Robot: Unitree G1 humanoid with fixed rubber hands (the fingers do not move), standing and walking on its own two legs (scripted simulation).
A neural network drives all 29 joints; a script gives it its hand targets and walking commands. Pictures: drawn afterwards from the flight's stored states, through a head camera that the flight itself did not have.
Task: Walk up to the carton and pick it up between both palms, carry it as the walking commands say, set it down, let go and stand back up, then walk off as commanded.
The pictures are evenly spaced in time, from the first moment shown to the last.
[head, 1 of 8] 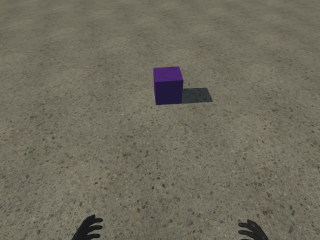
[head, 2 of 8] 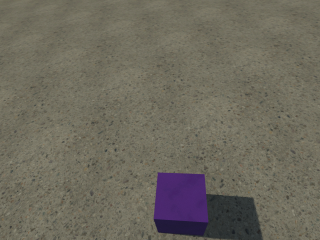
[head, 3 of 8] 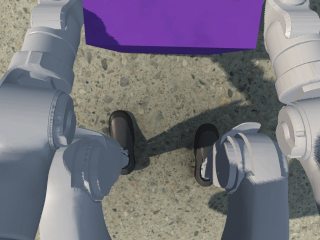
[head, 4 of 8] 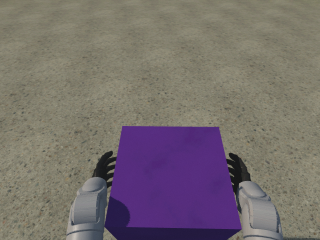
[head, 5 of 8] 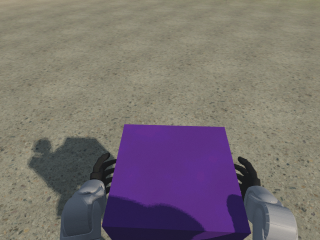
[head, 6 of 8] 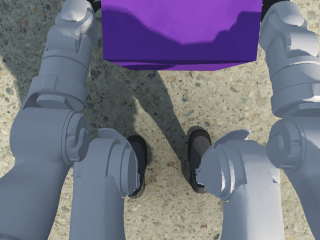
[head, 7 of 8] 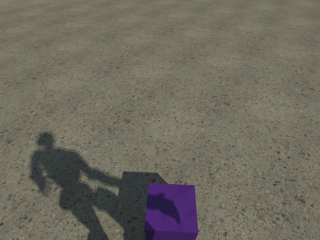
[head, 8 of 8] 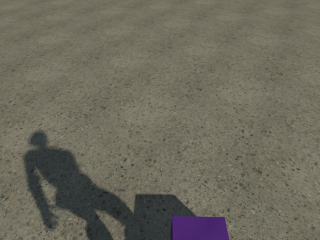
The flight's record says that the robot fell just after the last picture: no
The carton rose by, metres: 0.67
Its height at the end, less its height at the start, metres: +0.00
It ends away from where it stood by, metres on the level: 2.78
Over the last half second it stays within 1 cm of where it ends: yes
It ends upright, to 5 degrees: yes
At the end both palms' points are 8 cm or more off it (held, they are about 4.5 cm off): yes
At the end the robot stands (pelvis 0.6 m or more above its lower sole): yes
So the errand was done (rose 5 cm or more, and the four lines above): yes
